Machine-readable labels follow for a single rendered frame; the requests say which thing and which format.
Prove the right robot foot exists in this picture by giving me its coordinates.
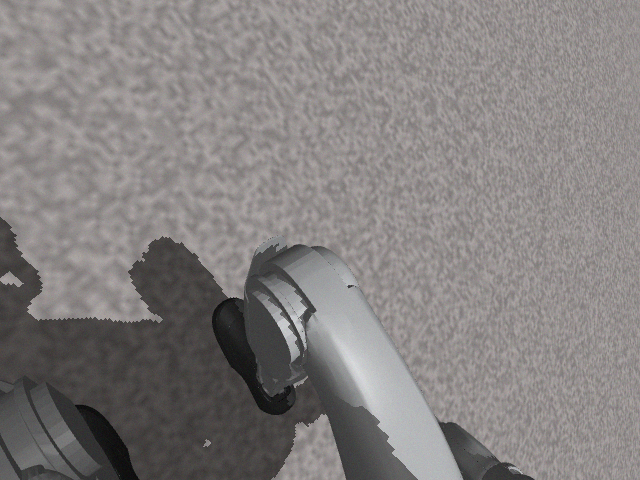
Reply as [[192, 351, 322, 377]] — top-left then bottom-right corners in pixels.
[[212, 298, 296, 415]]

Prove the right robot arm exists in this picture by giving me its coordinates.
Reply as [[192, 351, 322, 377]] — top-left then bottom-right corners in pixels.
[[482, 462, 535, 480]]

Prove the left robot foot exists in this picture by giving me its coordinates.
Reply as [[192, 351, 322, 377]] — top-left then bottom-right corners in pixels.
[[75, 405, 139, 480]]

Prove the right robot hand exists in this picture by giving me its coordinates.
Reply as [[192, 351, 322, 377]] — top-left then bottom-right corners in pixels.
[[434, 414, 501, 480]]

